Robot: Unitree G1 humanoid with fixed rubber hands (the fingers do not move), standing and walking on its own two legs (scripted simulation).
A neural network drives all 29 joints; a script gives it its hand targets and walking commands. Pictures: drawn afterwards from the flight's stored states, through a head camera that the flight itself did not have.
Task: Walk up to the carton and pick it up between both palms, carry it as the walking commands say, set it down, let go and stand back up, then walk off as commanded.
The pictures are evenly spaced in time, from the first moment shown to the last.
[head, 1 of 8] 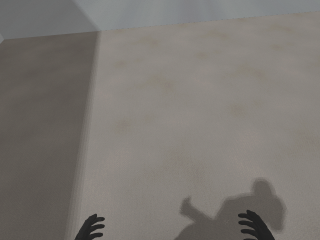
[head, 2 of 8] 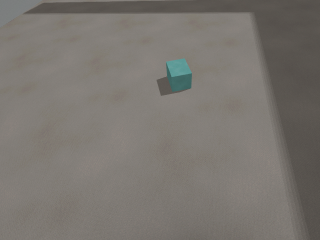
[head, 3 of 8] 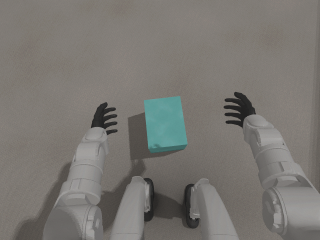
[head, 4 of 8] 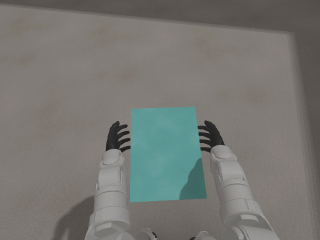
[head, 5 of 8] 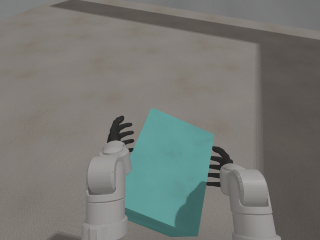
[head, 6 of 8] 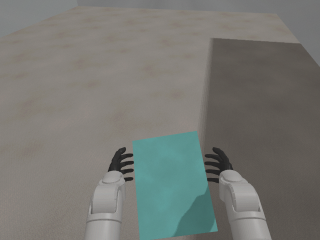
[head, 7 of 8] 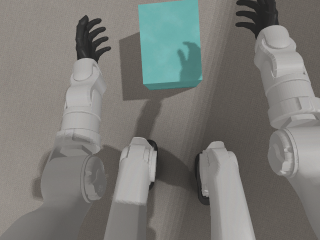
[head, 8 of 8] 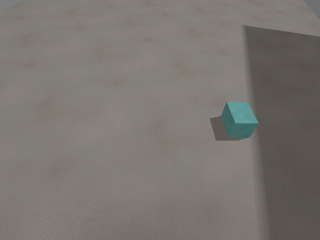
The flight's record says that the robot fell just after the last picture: no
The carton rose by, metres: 0.71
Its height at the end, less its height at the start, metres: +0.00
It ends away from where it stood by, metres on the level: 2.72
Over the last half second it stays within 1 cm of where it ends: yes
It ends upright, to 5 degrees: yes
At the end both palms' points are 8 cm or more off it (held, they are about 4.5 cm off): yes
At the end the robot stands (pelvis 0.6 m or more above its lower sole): yes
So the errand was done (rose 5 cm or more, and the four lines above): yes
